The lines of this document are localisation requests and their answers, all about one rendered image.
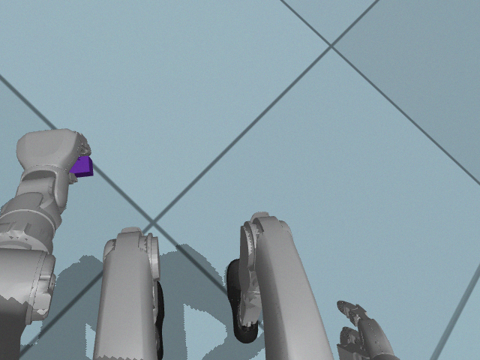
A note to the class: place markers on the left robot arm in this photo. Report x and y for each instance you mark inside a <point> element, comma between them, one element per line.
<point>27,227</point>

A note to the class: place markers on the right robot hand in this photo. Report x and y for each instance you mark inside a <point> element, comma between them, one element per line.
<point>369,341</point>

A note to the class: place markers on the small box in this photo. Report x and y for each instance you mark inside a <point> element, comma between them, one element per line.
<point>83,167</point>

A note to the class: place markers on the right robot foot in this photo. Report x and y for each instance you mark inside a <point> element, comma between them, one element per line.
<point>243,333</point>

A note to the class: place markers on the left robot hand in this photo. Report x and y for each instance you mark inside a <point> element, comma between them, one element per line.
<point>58,148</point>

